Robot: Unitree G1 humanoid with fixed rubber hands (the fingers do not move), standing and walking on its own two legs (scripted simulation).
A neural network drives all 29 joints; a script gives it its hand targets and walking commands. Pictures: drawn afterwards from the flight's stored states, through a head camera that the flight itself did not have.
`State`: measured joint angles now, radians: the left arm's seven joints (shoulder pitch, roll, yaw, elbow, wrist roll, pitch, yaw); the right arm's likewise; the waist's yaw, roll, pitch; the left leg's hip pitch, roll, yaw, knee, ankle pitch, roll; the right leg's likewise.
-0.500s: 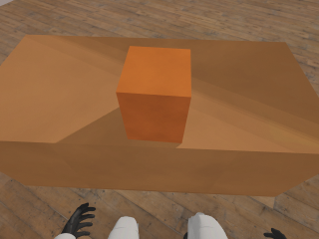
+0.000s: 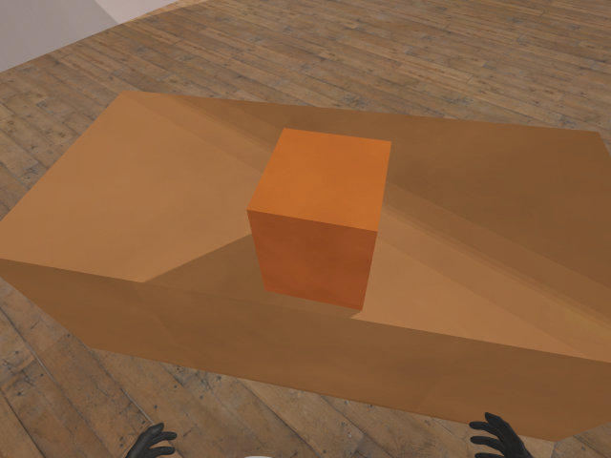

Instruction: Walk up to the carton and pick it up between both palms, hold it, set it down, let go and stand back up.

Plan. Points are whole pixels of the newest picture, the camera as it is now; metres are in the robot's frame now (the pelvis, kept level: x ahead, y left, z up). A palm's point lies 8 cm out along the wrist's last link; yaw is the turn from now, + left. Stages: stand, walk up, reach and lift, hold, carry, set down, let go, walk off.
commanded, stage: walk up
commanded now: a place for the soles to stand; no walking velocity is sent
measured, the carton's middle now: (323, 221) +0.52 +0.01 -0.07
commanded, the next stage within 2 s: none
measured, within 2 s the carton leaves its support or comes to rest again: neither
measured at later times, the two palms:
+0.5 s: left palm out of the picture +0.04 +0.30 -0.12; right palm out of the picture +0.10 -0.23 -0.11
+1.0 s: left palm (131, 402) +0.20 +0.30 -0.12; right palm (482, 439) +0.17 -0.22 -0.14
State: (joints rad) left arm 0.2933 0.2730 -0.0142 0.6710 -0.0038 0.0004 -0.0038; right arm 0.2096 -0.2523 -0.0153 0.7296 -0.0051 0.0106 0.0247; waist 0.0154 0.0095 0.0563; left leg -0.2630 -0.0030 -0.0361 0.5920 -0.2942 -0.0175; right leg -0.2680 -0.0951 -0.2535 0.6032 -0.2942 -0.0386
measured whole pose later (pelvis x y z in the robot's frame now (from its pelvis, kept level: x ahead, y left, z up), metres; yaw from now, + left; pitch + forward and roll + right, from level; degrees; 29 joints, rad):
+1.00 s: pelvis +0.09 +0.05 -0.03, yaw -3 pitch -2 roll -1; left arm 0.29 0.24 0.02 0.64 0.02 0.01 0.02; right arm 0.26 -0.29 -0.01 0.72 -0.01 0.05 0.00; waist 0.00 0.04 0.11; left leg -0.30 0.04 0.05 0.81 -0.47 0.00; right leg -0.44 -0.01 0.00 0.79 -0.31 0.02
